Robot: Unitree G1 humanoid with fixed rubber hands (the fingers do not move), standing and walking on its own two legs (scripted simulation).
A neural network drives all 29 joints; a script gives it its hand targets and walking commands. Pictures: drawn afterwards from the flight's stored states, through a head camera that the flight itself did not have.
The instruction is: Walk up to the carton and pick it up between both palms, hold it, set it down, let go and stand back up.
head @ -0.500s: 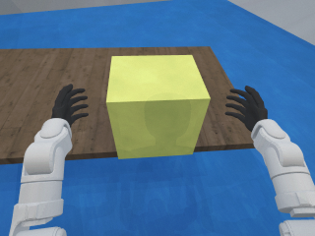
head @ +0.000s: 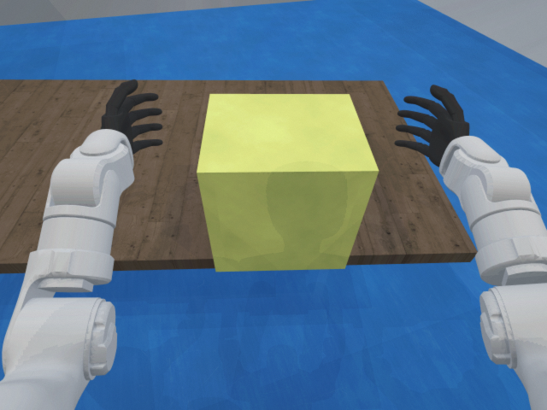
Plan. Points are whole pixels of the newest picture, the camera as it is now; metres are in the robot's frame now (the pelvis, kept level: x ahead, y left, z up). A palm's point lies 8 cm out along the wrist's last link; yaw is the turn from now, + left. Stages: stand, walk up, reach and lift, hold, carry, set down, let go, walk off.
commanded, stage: reach and lift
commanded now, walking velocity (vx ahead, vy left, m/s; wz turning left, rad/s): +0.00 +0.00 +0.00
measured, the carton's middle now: (280, 185) +0.47 +0.01 +0.08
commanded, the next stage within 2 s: none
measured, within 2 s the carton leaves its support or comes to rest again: neither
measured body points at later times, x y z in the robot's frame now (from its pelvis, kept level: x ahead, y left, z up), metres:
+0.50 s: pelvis +0.01 +0.00 +0.00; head +0.03 +0.00 +0.45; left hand +0.47 +0.24 +0.24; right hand +0.49 -0.21 +0.25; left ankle -0.02 +0.13 -0.75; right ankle +0.03 -0.10 -0.75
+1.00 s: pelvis +0.01 +0.00 +0.00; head +0.05 +0.00 +0.45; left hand +0.46 +0.23 +0.16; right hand +0.50 -0.18 +0.17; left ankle -0.02 +0.13 -0.75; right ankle +0.03 -0.10 -0.75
